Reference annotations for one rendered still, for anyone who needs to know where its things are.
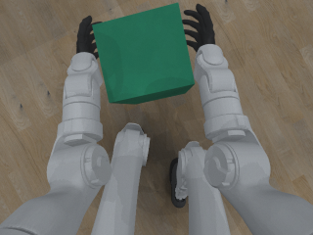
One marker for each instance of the right robot hand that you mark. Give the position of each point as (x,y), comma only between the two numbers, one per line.
(205,33)

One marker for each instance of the right robot upper arm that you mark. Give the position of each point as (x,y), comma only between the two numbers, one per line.
(241,172)

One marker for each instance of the right robot shin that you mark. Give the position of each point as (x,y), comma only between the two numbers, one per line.
(181,190)

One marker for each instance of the left robot upper arm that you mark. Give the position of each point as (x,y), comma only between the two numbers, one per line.
(75,175)

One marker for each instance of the carton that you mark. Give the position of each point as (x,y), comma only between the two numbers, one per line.
(144,56)

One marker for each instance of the right robot forearm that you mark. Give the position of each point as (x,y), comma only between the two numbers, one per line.
(220,100)

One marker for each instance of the left robot hand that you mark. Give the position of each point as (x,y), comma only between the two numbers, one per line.
(85,39)

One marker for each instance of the left robot forearm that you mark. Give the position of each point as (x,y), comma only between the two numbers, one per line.
(81,104)

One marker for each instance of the robot left thigh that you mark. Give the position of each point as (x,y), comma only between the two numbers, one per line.
(116,214)

